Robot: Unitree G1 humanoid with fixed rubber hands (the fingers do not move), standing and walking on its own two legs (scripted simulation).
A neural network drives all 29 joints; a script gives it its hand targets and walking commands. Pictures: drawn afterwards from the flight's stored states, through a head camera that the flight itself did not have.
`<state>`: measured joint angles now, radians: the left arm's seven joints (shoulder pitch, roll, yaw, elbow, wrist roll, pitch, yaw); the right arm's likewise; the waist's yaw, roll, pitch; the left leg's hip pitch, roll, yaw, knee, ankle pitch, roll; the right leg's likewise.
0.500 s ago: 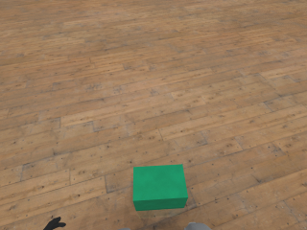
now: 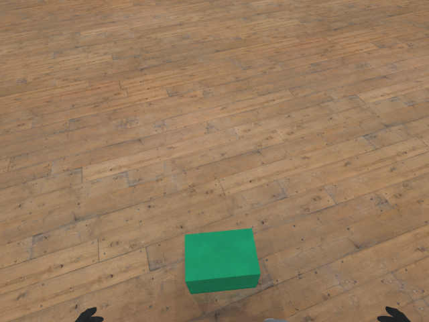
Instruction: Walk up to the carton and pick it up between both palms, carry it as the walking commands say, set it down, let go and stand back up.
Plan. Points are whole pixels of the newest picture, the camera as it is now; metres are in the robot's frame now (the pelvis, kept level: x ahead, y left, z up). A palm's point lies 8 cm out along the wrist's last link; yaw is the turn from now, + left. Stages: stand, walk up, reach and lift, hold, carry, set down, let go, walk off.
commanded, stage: walk up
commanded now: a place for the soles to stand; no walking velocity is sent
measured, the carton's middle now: (221, 261) +0.44 +0.03 -0.66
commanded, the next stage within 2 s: reach and lift in 1.02 s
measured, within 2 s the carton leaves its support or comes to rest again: neither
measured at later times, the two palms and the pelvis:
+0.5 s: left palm out of the picture +0.13 +0.28 -0.12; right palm out of the picture +0.06 -0.34 -0.10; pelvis +0.02 -0.02 +0.00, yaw -4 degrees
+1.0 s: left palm (88, 316) +0.15 +0.28 -0.09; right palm out of the picture +0.10 -0.32 -0.09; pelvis +0.02 -0.02 +0.02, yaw -2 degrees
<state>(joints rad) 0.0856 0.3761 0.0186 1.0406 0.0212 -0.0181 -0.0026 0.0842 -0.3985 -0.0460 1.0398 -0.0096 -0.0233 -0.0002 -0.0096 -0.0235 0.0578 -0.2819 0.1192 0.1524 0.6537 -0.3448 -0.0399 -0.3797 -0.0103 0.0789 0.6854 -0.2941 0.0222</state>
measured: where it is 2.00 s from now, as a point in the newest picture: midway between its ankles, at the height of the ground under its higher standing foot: outside the picture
